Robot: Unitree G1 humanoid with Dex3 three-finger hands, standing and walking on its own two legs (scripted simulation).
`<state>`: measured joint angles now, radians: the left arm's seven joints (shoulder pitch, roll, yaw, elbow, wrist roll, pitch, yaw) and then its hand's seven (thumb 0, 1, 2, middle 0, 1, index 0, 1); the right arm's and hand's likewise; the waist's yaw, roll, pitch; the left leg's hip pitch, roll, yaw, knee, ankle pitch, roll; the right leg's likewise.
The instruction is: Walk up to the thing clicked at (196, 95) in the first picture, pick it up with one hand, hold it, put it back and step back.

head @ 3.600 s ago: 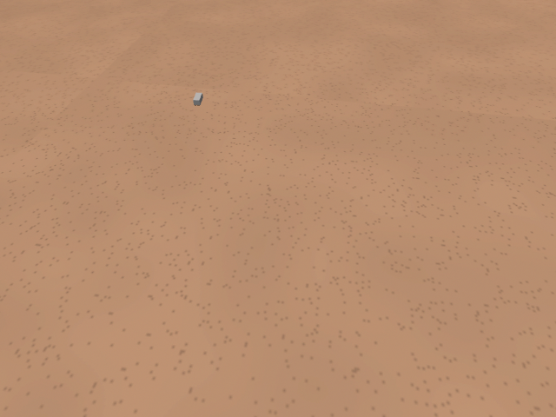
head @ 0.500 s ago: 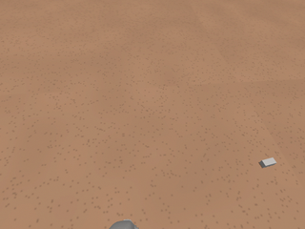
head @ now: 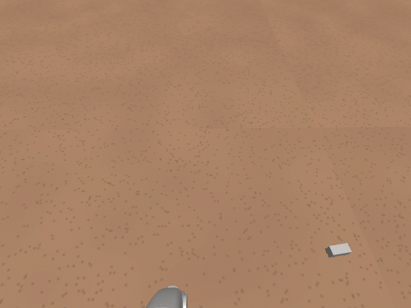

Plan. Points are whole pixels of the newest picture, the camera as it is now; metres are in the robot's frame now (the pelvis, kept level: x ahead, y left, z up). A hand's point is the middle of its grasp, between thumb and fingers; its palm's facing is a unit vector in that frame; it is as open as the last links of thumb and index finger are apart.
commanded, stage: walk up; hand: left
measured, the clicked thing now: (338, 250) +0.51 -0.60 -0.73
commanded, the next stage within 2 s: none
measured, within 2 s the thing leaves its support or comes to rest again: neither
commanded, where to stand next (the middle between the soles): +0.19 -0.92 m, yaw +13 degrees
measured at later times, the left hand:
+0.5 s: hand out of the picture +0.14 +0.07 -0.16, palm faces +0.02 -0.91 -0.40, open 7.4 cm
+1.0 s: hand out of the picture +0.15 -0.16 -0.16, palm faces +0.02 -0.94 -0.33, open 7.4 cm
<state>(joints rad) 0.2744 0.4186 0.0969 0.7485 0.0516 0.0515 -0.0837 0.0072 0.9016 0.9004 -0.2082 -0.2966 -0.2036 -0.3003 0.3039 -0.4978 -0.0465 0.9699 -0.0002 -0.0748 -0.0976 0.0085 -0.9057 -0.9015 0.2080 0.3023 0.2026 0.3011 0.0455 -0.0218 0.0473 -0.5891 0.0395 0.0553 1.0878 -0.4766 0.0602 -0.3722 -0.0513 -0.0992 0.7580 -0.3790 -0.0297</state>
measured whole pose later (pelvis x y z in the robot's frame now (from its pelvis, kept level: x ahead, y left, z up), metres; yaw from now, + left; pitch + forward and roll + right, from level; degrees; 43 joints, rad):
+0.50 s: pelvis +0.05 -0.25 -0.03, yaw +5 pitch -1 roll -1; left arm 0.23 0.54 0.14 0.73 0.06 0.09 -0.10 0.01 0.90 0.90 -0.21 -0.30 -0.20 -0.30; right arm 0.37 -0.54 -0.05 0.89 -0.04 -0.07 -0.09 0.00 -0.90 -0.90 0.22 0.30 0.21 0.30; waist -0.01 -0.08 0.06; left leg -0.55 0.21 -0.14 0.91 -0.41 0.05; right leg -0.49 -0.08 0.04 0.93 -0.43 0.04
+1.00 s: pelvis +0.08 -0.46 -0.01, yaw +7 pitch -2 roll +0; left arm 0.20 0.51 0.09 0.74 0.05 0.11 -0.09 0.01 0.90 0.90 -0.21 -0.30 -0.20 -0.30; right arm 0.38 -0.45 -0.04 0.86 -0.02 -0.09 -0.10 0.00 -0.90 -0.90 0.22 0.30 0.21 0.30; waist 0.00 -0.13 0.14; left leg -0.44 0.12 0.02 0.79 -0.33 0.01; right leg -0.61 -0.03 0.16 1.20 -0.41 0.00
